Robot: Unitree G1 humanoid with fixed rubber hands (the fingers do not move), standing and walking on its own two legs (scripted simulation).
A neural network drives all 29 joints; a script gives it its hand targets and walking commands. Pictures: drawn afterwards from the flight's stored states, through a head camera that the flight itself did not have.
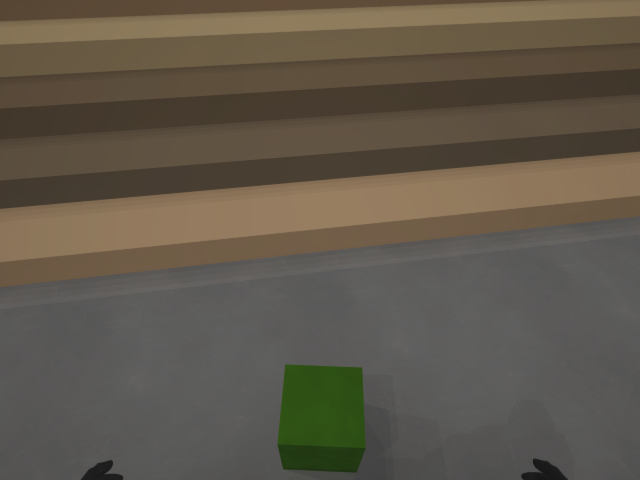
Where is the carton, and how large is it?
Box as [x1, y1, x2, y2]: [278, 364, 365, 472]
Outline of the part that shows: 285,364 278,434 278,448 283,468 356,472 365,448 361,367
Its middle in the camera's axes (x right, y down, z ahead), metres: +0.01 +0.50 +1.08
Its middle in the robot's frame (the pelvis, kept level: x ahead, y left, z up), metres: +0.41 -0.01 -0.65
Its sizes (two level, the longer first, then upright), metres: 0.210 0.200 0.250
